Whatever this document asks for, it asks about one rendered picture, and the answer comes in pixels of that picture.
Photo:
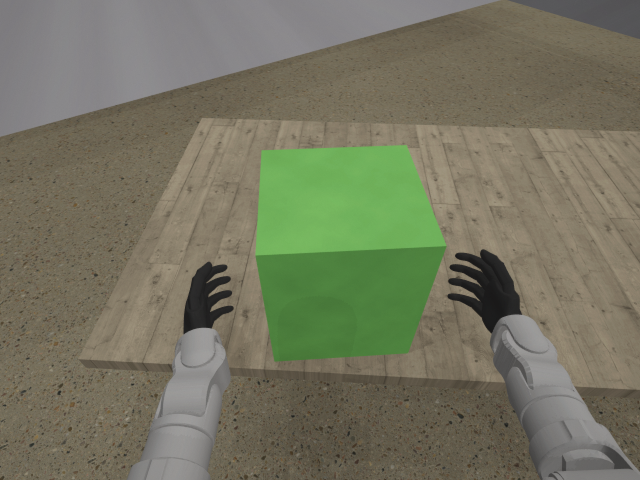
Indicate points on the right robot forearm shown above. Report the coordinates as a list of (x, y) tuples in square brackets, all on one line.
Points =
[(562, 433)]

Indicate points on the carton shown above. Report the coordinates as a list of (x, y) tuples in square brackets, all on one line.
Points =
[(347, 250)]

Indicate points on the robot left hand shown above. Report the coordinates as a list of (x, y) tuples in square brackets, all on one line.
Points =
[(198, 305)]

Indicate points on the left robot forearm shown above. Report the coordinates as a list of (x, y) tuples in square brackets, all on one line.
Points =
[(183, 431)]

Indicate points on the robot right hand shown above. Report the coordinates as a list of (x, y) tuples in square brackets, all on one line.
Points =
[(497, 295)]

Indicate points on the table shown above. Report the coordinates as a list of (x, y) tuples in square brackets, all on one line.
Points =
[(560, 208)]

